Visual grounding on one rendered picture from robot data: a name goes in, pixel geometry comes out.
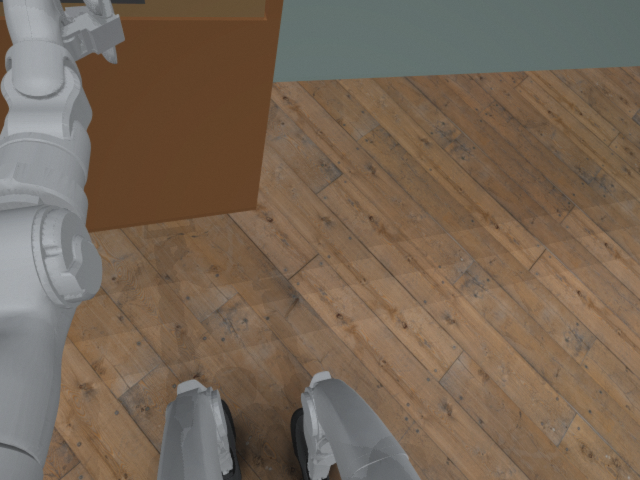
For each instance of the robot left upper arm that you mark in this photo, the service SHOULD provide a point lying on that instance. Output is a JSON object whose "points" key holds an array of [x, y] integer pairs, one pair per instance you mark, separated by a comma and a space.
{"points": [[48, 266]]}

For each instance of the left robot foot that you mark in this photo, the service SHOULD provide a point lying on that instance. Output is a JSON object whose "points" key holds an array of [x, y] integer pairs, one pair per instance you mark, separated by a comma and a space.
{"points": [[235, 473]]}

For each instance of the cabinet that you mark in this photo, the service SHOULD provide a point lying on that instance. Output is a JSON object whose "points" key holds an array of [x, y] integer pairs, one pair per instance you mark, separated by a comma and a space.
{"points": [[179, 123]]}

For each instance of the robot left hand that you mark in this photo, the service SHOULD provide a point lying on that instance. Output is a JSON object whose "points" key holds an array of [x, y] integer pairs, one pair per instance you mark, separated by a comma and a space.
{"points": [[93, 28]]}

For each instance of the right robot shin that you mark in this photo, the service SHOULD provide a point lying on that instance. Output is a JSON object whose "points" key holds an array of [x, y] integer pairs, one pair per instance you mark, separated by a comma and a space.
{"points": [[320, 454]]}

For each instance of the robot left forearm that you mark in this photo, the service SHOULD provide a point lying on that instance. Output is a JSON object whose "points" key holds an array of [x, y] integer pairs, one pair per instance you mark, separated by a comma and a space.
{"points": [[44, 145]]}

